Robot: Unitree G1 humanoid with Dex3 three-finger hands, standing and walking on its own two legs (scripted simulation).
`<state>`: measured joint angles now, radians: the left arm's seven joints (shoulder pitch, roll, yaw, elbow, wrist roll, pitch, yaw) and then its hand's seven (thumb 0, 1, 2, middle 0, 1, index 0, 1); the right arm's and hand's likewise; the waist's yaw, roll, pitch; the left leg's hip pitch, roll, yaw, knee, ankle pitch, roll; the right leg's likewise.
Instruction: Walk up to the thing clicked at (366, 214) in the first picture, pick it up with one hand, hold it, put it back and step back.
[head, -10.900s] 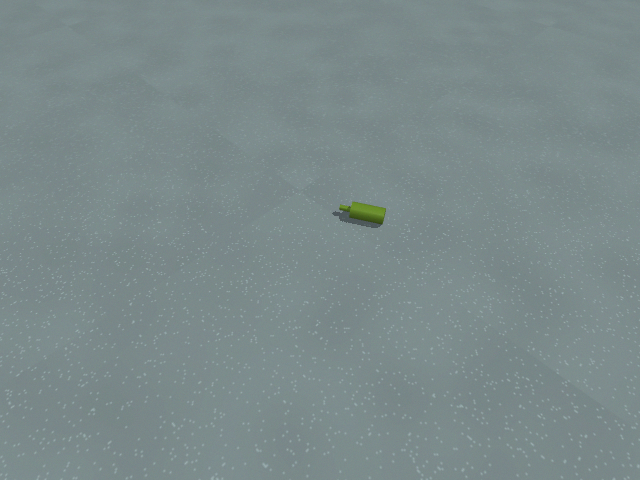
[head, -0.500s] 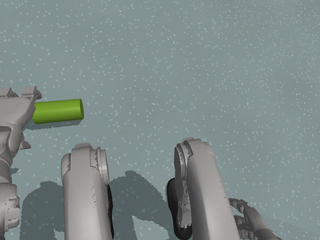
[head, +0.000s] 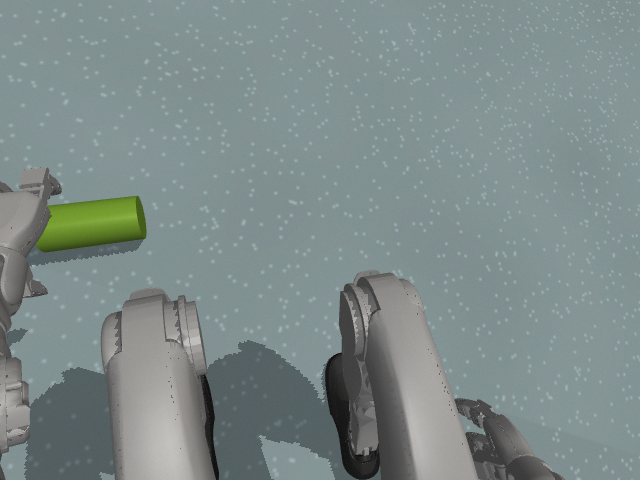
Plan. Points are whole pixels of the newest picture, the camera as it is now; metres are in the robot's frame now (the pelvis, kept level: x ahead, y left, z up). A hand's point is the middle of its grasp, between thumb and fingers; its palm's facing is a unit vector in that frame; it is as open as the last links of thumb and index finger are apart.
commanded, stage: rise first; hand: left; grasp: from above
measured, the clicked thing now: (75, 225) +0.45 +0.34 -0.29
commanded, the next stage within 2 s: approach in 1.64 s
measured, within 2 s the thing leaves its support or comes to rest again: neither
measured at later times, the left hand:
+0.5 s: hand (28, 241) +0.40 +0.35 -0.18, palm faces -0.45 -0.09 -0.89, open 14.1 cm
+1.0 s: hand (25, 235) +0.40 +0.35 -0.18, palm faces -0.45 -0.09 -0.89, open 14.2 cm
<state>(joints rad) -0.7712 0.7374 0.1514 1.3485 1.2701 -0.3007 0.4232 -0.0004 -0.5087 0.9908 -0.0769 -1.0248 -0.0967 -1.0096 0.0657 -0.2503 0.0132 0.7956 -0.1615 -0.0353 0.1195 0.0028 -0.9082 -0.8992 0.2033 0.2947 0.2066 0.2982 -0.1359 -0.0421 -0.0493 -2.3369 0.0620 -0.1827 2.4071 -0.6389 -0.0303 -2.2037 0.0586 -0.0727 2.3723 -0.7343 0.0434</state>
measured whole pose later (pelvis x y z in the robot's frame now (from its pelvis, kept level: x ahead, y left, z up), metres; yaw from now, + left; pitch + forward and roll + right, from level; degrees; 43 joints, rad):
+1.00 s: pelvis +0.00 +0.00 -0.01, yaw -1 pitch +31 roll -9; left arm -0.81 0.81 0.17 1.39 1.27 -0.32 0.40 0.00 -0.55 1.04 -0.10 -1.00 -0.08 -1.02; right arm 0.08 -0.26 0.07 0.78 -0.18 -0.04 0.13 0.00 -0.91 -0.90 0.20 0.29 0.21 0.30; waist -0.17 -0.05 -0.02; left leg -2.36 0.05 -0.21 2.45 -0.64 -0.03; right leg -2.21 0.06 -0.09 2.40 -0.73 0.05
